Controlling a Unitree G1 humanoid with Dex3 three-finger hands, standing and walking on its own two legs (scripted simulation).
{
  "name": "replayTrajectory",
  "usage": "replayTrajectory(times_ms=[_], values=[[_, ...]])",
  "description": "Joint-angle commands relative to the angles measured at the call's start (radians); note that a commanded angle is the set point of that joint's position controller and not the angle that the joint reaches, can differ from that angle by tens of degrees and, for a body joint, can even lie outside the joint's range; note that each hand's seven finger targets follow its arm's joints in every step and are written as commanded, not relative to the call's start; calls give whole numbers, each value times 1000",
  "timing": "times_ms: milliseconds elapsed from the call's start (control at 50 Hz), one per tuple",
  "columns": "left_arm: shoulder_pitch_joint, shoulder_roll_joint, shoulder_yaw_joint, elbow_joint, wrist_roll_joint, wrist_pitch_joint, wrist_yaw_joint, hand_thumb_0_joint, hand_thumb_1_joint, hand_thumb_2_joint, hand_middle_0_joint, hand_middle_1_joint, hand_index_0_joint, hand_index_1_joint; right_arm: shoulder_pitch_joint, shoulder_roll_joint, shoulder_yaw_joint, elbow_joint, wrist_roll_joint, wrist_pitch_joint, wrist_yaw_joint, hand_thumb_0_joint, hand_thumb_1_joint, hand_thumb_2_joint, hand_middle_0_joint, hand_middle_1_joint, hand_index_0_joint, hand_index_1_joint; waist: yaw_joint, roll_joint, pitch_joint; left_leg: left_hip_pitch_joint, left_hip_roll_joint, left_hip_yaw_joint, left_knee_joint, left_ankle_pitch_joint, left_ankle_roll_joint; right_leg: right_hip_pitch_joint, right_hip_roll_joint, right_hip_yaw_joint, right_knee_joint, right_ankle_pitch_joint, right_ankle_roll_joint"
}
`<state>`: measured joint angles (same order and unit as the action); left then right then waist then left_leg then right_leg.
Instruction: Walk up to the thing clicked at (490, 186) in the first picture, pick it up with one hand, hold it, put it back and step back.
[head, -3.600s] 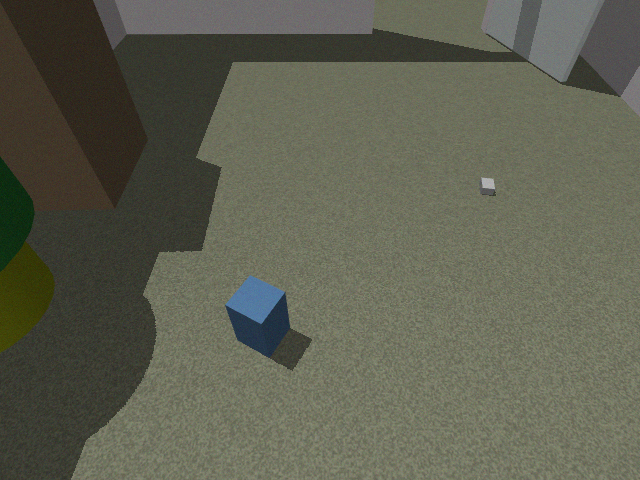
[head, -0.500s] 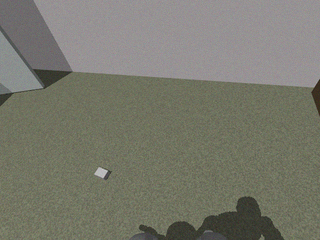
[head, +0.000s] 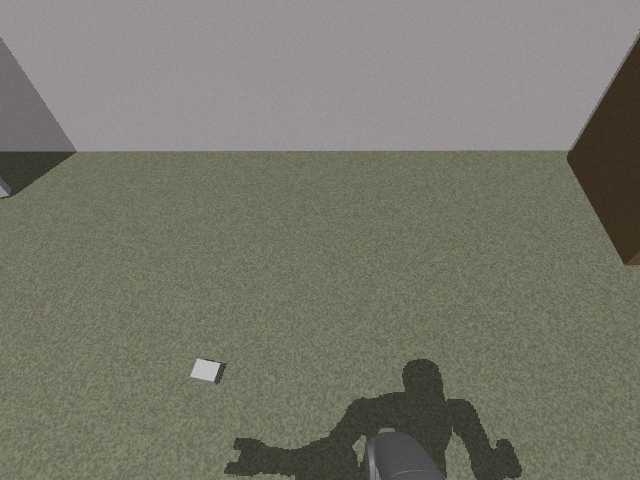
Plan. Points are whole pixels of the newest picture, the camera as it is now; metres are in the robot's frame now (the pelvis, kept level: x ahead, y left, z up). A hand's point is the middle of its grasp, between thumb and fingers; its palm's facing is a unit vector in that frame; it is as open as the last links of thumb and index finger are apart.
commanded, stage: walk up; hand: left
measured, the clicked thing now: (207, 372) +0.53 +0.36 -0.72
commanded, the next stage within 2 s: none
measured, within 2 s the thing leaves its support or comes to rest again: neither
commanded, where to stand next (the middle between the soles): +0.10 +0.11 m, yaw -11 degrees
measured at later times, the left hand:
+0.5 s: hand out of the picture +0.13 +0.47 -0.13, palm faces -0.12 -0.84 -0.52, open 7.4 cm
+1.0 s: hand (61, 466) +0.20 +0.37 -0.14, palm faces -0.24 -0.90 -0.36, open 7.3 cm
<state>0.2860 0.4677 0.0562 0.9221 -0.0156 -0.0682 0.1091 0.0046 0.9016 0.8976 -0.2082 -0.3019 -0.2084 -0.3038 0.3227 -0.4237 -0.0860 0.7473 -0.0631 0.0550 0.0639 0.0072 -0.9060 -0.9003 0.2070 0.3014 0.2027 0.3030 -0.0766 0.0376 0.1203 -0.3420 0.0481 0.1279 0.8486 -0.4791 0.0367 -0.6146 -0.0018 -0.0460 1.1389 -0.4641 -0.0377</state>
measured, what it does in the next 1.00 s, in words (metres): steps to the left: right foot, then left foot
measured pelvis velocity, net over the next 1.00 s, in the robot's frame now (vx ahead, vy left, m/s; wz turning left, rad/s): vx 0.04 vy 0.14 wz -0.25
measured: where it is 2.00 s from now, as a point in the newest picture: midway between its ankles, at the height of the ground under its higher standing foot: outside the picture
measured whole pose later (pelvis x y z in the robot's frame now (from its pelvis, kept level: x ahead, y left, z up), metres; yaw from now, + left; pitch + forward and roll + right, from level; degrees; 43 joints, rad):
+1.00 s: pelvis +0.04 +0.14 +0.00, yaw -14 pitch -3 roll +2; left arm 0.15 0.38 0.04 0.91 0.00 0.02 -0.01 0.00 0.90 0.90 -0.21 -0.30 -0.21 -0.30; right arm 0.22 -0.42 -0.03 0.92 0.00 -0.06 -0.03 0.01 -0.91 -0.90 0.21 0.30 0.20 0.30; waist -0.01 -0.03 0.12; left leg -0.39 0.05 0.04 0.79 -0.35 -0.02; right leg -0.40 0.01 0.03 0.89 -0.46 -0.03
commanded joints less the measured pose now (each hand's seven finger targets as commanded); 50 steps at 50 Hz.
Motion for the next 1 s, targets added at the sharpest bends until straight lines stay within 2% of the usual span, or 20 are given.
replayTrajectory(times_ms=[0, 60, 80, 100, 240, 340, 360, 380, 400, 420, 460, 600, 680, 700, 720, 740, 860, 900, 940, 980], values=[[113, 169, 55, -67, -8, -32, 14, 0, 900, 900, -200, -300, -200, -300, -38, -229, -67, -124, -13, -20, -23, 0, -900, -900, 200, 300, 200, 300, 43, 170, -78, 105, 195, -208, -237, 706, 157, 122, -19, -41, -283, 77, -8], [356, 267, 110, -37, 17, -33, 44, 0, 900, 900, -200, -300, -200, -300, -73, -161, -45, -181, 12, -12, -18, 0, -900, -900, 200, 300, 200, 300, 201, -46, -206, -185, 70, -93, 177, 516, -12, 657, -87, 155, -634, 360, -61], [349, 321, 122, -80, 28, -30, 55, 0, 900, 900, -200, -300, -200, -300, 1, -120, -35, -186, 15, -7, -21, 0, -900, -900, 200, 300, 200, 300, 166, -185, -271, -405, 7, -138, 360, -120, -69, 793, -384, 584, -638, 441, -187], [249, 327, 116, -123, 19, -20, 59, 0, 900, 900, -200, -300, -200, -300, 5, -214, -67, -172, 7, 20, -35, 0, -900, -900, 200, 300, 200, 300, 150, -12, -295, -385, 32, -243, 532, -166, -83, 650, -510, 749, -700, 272, -317], [-35, 249, 83, -175, 59, -25, 7, 0, 900, 900, -200, -300, -200, -300, 62, -190, -71, -51, 32, 28, -14, 0, -900, -900, 200, 300, 200, 300, 32, -214, -74, -147, 61, -157, 315, 39, -32, 61, -158, 261, -660, -162, -153], [-89, 202, 70, -160, 60, 28, -53, 0, 900, 900, -200, -300, -200, -300, 163, -201, -71, 71, 52, -27, -51, 0, -900, -900, 200, 300, 200, 300, 1, -162, -107, 176, -46, -2, -115, 64, -61, -102, -72, 200, -439, -291, -112], [-67, 145, 56, -151, 56, 43, -55, 0, 900, 900, -200, -300, -200, -300, 171, -224, -70, 78, 41, -46, -65, 0, -900, -900, 200, 300, 200, 300, -15, -28, -87, 145, -9, -113, -271, -58, -48, -122, -7, 175, -247, -269, -87], [-61, 68, 37, -168, 38, 47, -56, 0, 900, 900, -200, -300, -200, -300, 114, -323, -78, 54, 21, -67, -73, 0, -900, -900, 200, 300, 200, 300, 11, 172, -45, 78, 269, -608, -469, -304, 51, -229, 107, 163, -10, -137, -23], [-112, 152, 53, -156, 51, 42, -48, 0, 900, 900, -200, -300, -200, -300, -50, -414, -84, 12, 48, -76, -77, 0, -900, -900, 200, 300, 200, 300, 31, 151, 9, -104, 474, -894, -597, -365, 223, -179, 35, 223, 35, -103, 2], [-140, 210, 71, -126, 50, 37, -52, 0, 900, 900, -200, -300, -200, -300, -141, -378, -77, 6, 42, -90, -82, 0, -900, -900, 200, 300, 200, 300, 60, -13, 77, -168, 455, -809, -549, -305, 238, -131, 1, 238, 70, -44, 18], [-29, 191, 81, -61, 29, 39, -76, 0, 900, 900, -200, -300, -200, -300, -147, -332, -58, 35, 33, -106, -96, 0, -900, -900, 200, 300, 200, 300, 95, 23, 42, -72, 310, -538, -424, -130, 160, -95, 1, 198, 33, 24, 17], [-138, 159, 95, -116, 48, 69, -129, 0, 900, 900, -200, -300, -200, -300, 7, -338, -59, 93, 34, -125, -116, 0, -900, -900, 200, 300, 200, 300, 44, 171, -43, 133, 313, -403, -301, 359, 178, -10, -23, 86, -143, -80, 12], [-22, 135, 97, -70, 42, 51, -126, 0, 900, 900, -200, -300, -200, -300, -41, -286, -26, 70, 54, -119, -115, 0, -900, -900, 200, 300, 200, 300, 128, 122, -155, 41, 199, -190, -75, 593, 87, 351, 25, -2, -529, 114, -22], [54, 193, 114, -46, 48, 44, -117, 0, 900, 900, -200, -300, -200, -300, -38, -231, -7, 61, 60, -119, -115, 0, -900, -900, 200, 300, 200, 300, 163, -14, -212, -108, 126, -120, 120, 526, 27, 547, -36, 146, -576, 221, -52], [67, 283, 132, -69, 47, 39, -108, 0, 900, 900, -200, -300, -200, -300, -61, -163, 17, 29, 75, -124, -119, 0, -900, -900, 200, 300, 200, 300, 182, -260, -229, -328, 0, -74, 283, 190, -26, 625, -224, 537, -625, 347, -171], [36, 286, 121, -80, 40, 43, -110, 0, 900, 900, -200, -300, -200, -300, -120, -204, 1, 38, 70, -114, -137, 0, -900, -900, 200, 300, 200, 300, 172, -215, -207, -301, 7, -135, 281, -178, -10, 518, -340, 653, -640, 460, -305], [-138, 170, 57, -112, 31, 50, -96, 0, 900, 900, -200, -300, -200, -300, 29, -180, 8, 155, 72, -129, -118, 0, -900, -900, 200, 300, 200, 300, 53, -149, -154, -12, -1, -51, -81, 115, -9, 298, -160, 248, -463, 706, -175], [-170, 136, 44, -110, 11, 59, -98, 0, 900, 900, -200, -300, -200, -300, 63, -188, -1, 179, 61, -133, -116, 0, -900, -900, 200, 300, 200, 300, 24, -95, -176, 135, 2, -90, -257, 342, 8, 210, -130, 198, -374, 523, -107], [-120, 92, 29, -90, -1, 69, -96, 0, 900, 900, -200, -300, -200, -300, -50, -307, -12, 127, 53, -138, -112, 0, -900, -900, 200, 300, 200, 300, 70, 117, -181, 78, 339, -556, -415, 327, 195, 162, 0, 80, -225, 71, 0], [-101, 133, 48, -40, 18, 65, -96, 0, 900, 900, -200, -300, -200, -300, -180, -292, -4, 111, 50, -131, -107, 0, -900, -900, 200, 300, 200, 300, 115, 75, -123, -81, 322, -490, -366, 277, 216, 297, -35, 114, -279, -65, -4]])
